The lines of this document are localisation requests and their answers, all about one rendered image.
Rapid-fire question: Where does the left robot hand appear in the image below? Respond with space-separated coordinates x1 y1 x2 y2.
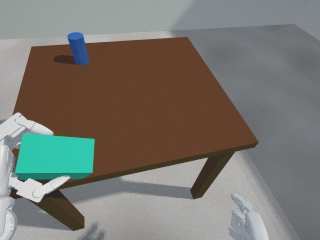
0 112 71 203

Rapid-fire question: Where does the robot left forearm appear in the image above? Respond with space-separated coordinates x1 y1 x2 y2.
0 196 18 240

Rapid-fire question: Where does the table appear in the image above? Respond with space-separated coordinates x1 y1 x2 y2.
9 37 259 231

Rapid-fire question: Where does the sponge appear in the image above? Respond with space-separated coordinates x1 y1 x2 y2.
15 133 95 180

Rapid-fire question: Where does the right robot hand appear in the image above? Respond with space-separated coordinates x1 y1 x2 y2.
229 193 269 240

